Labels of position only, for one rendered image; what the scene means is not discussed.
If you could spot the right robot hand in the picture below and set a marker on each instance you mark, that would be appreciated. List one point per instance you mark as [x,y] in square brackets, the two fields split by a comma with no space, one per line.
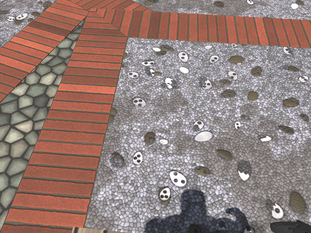
[290,227]

